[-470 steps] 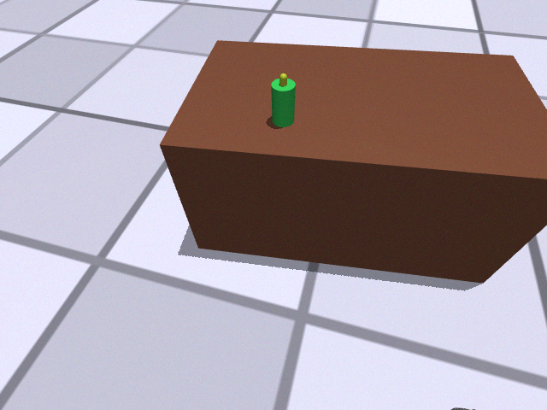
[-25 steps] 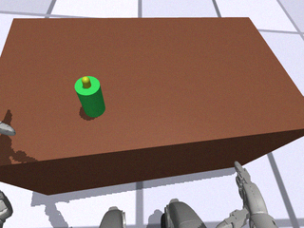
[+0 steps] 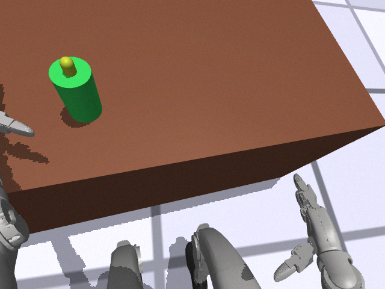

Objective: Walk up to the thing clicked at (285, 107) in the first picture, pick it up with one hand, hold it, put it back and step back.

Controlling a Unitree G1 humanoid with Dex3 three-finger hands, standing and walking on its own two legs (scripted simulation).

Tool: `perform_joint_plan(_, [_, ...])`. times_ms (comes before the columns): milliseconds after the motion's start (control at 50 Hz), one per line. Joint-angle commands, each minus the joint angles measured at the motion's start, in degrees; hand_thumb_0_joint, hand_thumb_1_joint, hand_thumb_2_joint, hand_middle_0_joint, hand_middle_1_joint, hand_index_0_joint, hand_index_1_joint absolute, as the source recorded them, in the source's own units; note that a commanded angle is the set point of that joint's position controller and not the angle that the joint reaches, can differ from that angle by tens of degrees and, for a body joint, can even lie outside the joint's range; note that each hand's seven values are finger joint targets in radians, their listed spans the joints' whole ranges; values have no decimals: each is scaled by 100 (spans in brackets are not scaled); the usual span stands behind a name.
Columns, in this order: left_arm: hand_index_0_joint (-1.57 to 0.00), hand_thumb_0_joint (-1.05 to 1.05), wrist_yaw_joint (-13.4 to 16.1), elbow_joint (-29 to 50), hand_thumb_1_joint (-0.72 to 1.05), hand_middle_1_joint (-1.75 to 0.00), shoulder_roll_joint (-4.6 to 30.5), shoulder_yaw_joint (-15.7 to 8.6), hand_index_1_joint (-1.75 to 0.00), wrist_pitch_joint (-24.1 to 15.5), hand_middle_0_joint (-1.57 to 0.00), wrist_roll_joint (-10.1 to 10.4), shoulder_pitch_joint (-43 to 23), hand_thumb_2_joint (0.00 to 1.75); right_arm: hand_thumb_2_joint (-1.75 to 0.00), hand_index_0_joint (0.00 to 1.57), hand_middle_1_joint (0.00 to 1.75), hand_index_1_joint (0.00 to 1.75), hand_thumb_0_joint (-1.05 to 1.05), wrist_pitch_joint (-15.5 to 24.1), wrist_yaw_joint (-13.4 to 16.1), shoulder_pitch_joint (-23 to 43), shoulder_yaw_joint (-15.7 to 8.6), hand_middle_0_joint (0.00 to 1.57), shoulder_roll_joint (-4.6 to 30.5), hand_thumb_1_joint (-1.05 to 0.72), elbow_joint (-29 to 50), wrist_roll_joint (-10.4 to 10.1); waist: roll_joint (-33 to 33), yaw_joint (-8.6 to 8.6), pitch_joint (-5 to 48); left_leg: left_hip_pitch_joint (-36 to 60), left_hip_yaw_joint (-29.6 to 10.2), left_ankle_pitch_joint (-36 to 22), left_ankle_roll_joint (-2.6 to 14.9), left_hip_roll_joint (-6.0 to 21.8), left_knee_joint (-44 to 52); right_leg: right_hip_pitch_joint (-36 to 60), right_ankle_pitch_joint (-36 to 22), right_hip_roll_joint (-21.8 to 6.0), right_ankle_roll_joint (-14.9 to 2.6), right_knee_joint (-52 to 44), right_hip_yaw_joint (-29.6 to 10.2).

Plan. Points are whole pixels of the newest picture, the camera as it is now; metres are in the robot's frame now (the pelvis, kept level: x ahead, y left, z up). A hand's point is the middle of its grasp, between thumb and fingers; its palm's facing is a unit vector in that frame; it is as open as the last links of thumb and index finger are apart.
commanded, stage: close in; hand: left
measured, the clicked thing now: (77, 87) +0.52 +0.16 +0.01
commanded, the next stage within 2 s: close in 0.56 s
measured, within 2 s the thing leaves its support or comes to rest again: leaves its support in 1.94 s
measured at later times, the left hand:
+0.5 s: hand (63, 87) +0.54 +0.19 -0.01, palm faces +0.10 -0.99 +0.02, open 17.7 cm
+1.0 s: hand (77, 84) +0.53 +0.16 +0.00, palm faces +0.09 -1.00 +0.01, open 16.4 cm
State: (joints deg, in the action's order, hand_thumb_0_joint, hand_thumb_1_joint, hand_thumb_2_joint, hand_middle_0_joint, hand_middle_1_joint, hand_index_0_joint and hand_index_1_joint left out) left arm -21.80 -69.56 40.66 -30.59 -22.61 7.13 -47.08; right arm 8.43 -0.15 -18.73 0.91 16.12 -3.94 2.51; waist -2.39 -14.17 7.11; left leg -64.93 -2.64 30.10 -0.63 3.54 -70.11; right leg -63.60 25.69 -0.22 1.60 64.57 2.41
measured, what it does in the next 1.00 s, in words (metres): stands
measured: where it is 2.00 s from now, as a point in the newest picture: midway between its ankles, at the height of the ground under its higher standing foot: (167, 287)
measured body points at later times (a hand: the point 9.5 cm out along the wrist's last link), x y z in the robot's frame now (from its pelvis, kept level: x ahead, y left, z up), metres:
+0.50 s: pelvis +0.00 +0.00 -0.03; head +0.17 +0.05 +0.38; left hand +0.53 +0.25 -0.01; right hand +0.16 -0.26 +0.00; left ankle +0.02 +0.12 -0.64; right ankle +0.04 -0.14 -0.64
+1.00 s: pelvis +0.00 +0.00 -0.02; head +0.16 +0.05 +0.40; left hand +0.52 +0.22 +0.01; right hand +0.17 -0.26 +0.01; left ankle +0.02 +0.12 -0.64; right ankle +0.04 -0.14 -0.64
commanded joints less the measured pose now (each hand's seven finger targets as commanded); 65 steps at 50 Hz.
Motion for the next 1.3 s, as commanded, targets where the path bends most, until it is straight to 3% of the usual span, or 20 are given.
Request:
perform_joint_plan(0, [-6,0,351,1088,-61,-5,1718,-180,-6,-617,-7,-107,-2512,3,-5,5,5,5,0,228,44,-444,-721,5,996,53,1166,46,1863,-107,2855,2141,-114,-2049,-27,-101,483,539,-1304,174,-339,-229,42])
perform_joint_plan(60, [-7,0,577,1177,-61,-5,1976,-284,-5,-782,-7,-285,-2813,2,-5,5,5,5,0,187,-20,-441,-656,5,917,53,1391,125,2152,-87,3439,1975,-93,-2360,-12,-128,182,660,-1551,166,-332,31,-1])
perform_joint_plan(140, [-7,0,876,1236,-61,-5,1772,-188,-5,-870,-7,-444,-2988,0,-5,5,5,5,0,69,-93,-354,-776,5,1012,52,1828,211,2471,-106,3980,1993,-159,-2452,-49,-114,103,677,-1554,192,-365,274,16])
perform_joint_plan(160, [-7,0,987,1486,-61,-4,2008,-359,-4,-891,-7,-487,-3066,0,-5,5,5,5,0,27,-92,-319,-858,5,1064,52,1916,224,2693,-58,4159,2085,-143,-2628,-63,-114,74,708,-1656,182,-370,323,-1])
perform_joint_plan(180, [-7,0,1045,1454,-61,-4,1815,-222,-4,-866,-8,-521,-3039,0,-6,5,5,5,0,-27,-108,-353,-873,5,1042,52,1976,217,2625,-76,4247,2128,-135,-2579,-44,-119,48,725,-1631,196,-366,306,-10])
perform_joint_plan(200, [-8,0,1079,1370,-61,-5,1534,-55,-4,-810,-7,-565,-3006,0,-5,5,5,5,0,-73,-121,-461,-943,5,1066,52,1997,229,2663,-148,4229,2254,-178,-2734,-85,-86,75,618,-1659,219,-388,314,28])
perform_joint_plan(220, [-7,0,1179,1539,-61,-4,1893,-251,-3,-802,-7,-629,-2952,0,-5,5,5,5,0,-120,-111,-504,-956,5,1104,52,2028,223,2741,-94,4236,2193,-149,-2709,-78,-97,82,712,-1664,213,-376,328,11])
perform_joint_plan(320, [-7,0,1226,952,-61,-4,719,299,-3,-585,-6,-557,-2528,0,-5,5,5,5,0,-256,-107,-591,-903,5,907,52,2029,150,1816,-320,3453,1353,-60,-1931,66,-129,123,823,-1480,233,-310,115,-33])
perform_joint_plan(400, [-7,0,1393,1315,-61,-3,915,99,-2,-639,-5,-491,-2620,0,-5,5,5,5,0,-292,-106,-683,-955,5,945,54,2261,111,1548,-324,3322,1136,-28,-1677,114,-153,162,958,-1387,214,-268,24,-60])
perform_joint_plan(440, [-6,0,1410,1242,-61,-4,569,266,-3,-682,-5,-459,-2576,0,-5,5,5,5,0,-322,-119,-763,-993,5,889,54,2287,93,1480,-379,3247,1151,-1,-1578,137,-178,177,1004,-1353,189,-245,-31,-125])
perform_joint_plan(540, [-7,0,1491,1500,-61,-2,353,449,-2,-792,-6,-486,-2638,0,-5,5,5,5,0,-324,-152,-879,-962,5,906,52,2510,95,1637,-386,3550,1604,21,-1961,115,-211,163,1020,-1681,178,-265,-15,-91])
perform_joint_plan(680, [-6,0,1701,1640,-61,0,40,583,0,-840,-8,-522,-2548,0,-6,5,5,5,0,-428,-222,-923,-965,5,793,52,2061,137,1952,-277,3260,1916,-14,-2347,49,-194,194,792,-1772,179,-311,30,-26])
perform_joint_plan(720, [-22,0,1750,1497,-61,-8,-316,762,-8,-839,-22,-561,-2529,0,-6,5,5,5,0,-406,-248,-658,-949,5,782,51,2265,160,1924,-339,3301,2080,-62,-2382,26,-151,208,595,-1665,208,-327,36,10])
perform_joint_plan(780, [-34,0,1850,1943,-61,-17,-5,660,-17,-923,-33,-597,-2924,0,-5,5,5,5,0,-459,-243,-709,-930,5,825,51,2409,185,2004,-321,3650,2322,-99,-2578,-33,-116,295,786,-1757,219,-342,19,45])
perform_joint_plan(840, [-44,0,1817,1511,-61,-25,-263,763,-24,-852,-43,-576,-2788,4,-5,5,5,5,0,-525,-220,-754,-1055,5,885,50,2297,185,1838,-388,3575,2295,-87,-2573,-2,-123,262,808,-1839,213,-315,3,16])
perform_joint_plan(920, [-51,0,1888,1591,-61,-31,-236,704,-30,-849,-49,-553,-2777,7,-5,5,5,5,0,-559,-239,-784,-926,5,777,50,2143,184,1829,-305,3314,2140,-70,-2510,-5,-137,352,858,-1820,208,-320,-16,21])
perform_joint_plan(960, [-52,0,1908,1308,-61,-32,-510,808,-31,-832,-51,-581,-2663,9,-5,5,5,5,0,-569,-256,-715,-912,5,775,50,2337,185,1556,-382,3234,1988,-70,-2314,24,-131,397,907,-1762,219,-310,-61,28])
perform_joint_plan(1020, [-54,0,2018,1168,-58,-35,-25,487,-34,-914,-53,-626,-2650,13,-5,5,5,5,0,-580,-260,-652,-888,5,798,51,2280,183,1363,-280,3048,1637,-46,-2035,53,-166,410,984,-1629,209,-293,-49,8])
perform_joint_plan(1200, [-73,0,1844,864,-51,-56,170,420,-55,-1089,-71,-656,-2676,31,-5,5,5,5,0,-546,-275,-870,-798,5,737,50,2433,184,1271,-377,3176,1254,68,-1577,122,-256,348,1297,-1517,167,-230,-120,-154])
perform_joint_plan(1280, [-80,0,1746,1299,-44,-62,81,593,-61,-1050,-78,-596,-2905,37,-5,5,5,5,0,-511,-243,-740,-820,5,775,50,2598,158,1612,-373,3612,1679,72,-1741,86,-244,358,1352,-1600,144,-245,-150,-174])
